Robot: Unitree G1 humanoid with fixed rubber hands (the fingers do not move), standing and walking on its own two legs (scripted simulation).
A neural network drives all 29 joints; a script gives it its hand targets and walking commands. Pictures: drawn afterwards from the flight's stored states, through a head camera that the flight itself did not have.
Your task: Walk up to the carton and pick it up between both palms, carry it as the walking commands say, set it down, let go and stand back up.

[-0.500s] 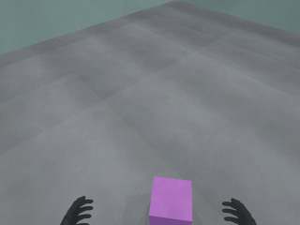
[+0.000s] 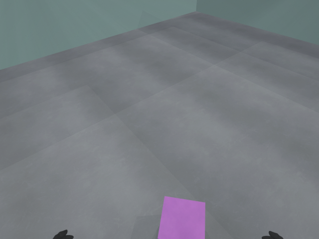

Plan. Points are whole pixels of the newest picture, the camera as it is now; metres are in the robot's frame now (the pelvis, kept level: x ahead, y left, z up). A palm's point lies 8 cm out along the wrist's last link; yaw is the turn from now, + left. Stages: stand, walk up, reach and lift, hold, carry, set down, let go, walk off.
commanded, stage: stand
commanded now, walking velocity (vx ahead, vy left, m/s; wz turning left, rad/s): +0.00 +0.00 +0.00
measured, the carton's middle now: (181, 228) +0.38 -0.07 -0.64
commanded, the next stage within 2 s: none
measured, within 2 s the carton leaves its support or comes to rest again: neither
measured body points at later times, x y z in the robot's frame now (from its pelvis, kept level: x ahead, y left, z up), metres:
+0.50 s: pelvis -0.02 +0.00 +0.01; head -0.03 -0.01 +0.45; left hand +0.10 +0.30 -0.10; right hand +0.10 -0.30 -0.10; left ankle -0.06 +0.13 -0.73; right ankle +0.01 -0.11 -0.73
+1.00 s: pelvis -0.03 +0.00 +0.01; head -0.04 -0.01 +0.46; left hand +0.06 +0.31 -0.11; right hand +0.06 -0.30 -0.11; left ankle -0.06 +0.13 -0.73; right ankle +0.01 -0.11 -0.73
